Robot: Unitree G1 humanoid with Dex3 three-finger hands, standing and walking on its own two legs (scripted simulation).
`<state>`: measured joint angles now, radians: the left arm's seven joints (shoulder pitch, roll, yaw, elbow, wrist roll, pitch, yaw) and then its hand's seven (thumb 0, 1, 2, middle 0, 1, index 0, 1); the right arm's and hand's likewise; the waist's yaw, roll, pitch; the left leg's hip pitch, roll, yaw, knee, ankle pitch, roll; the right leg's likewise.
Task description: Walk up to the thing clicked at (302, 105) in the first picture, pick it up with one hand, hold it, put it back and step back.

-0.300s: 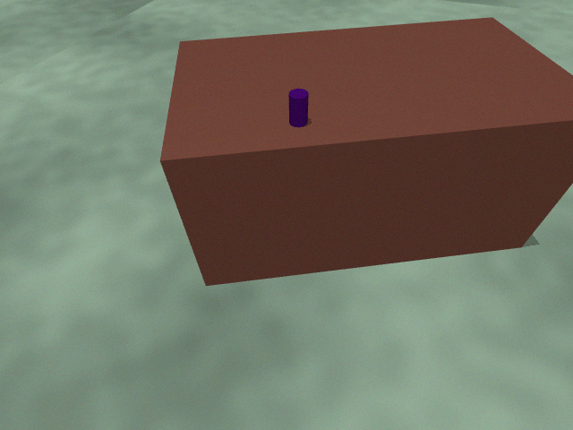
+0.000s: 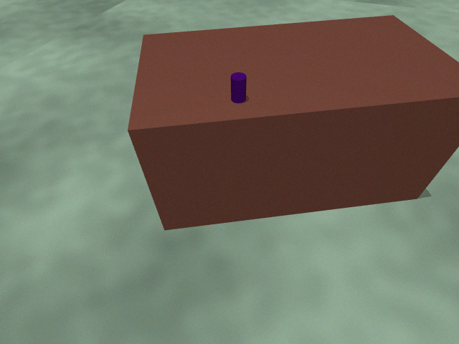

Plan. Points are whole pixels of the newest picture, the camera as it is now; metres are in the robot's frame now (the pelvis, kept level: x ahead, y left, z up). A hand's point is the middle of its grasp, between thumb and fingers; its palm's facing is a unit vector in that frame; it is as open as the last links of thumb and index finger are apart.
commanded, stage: stand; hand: right
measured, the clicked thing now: (238, 88) +0.95 +0.01 -0.09
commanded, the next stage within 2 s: walk up in 0.82 s
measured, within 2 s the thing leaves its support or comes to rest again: neither
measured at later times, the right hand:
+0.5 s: hand out of the picture +0.08 -0.25 -0.16, palm faces -0.03 +0.94 -0.33, open 7.4 cm
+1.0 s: hand out of the picture +0.10 -0.26 -0.16, palm faces -0.09 +0.93 -0.35, open 7.4 cm
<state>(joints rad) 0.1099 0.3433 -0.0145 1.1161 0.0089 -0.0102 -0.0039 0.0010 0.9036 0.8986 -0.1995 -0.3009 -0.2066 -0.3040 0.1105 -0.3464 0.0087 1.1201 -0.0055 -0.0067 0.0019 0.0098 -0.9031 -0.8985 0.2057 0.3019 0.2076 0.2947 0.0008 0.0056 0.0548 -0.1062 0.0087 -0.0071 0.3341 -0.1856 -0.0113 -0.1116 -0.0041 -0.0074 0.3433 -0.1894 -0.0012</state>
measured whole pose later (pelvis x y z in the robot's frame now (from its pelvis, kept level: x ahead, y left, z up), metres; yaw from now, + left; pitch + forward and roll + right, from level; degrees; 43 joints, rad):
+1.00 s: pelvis +0.03 +0.02 -0.01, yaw +3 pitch -2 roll -1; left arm 0.22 0.37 0.06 1.02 0.04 -0.06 -0.02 0.00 0.90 0.90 -0.20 -0.30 -0.21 -0.30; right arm 0.22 -0.41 -0.07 1.02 -0.04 0.02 0.07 0.01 -0.90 -0.90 0.21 0.30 0.21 0.29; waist 0.02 0.04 0.04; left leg -0.37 0.03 -0.04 0.84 -0.40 0.01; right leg -0.08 -0.01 -0.05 0.37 -0.27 -0.03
